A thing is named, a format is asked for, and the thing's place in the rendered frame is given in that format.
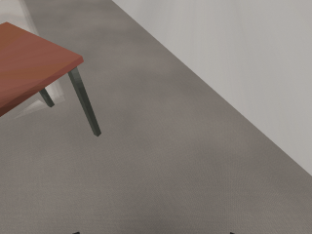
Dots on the table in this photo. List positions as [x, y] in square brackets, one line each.
[30, 63]

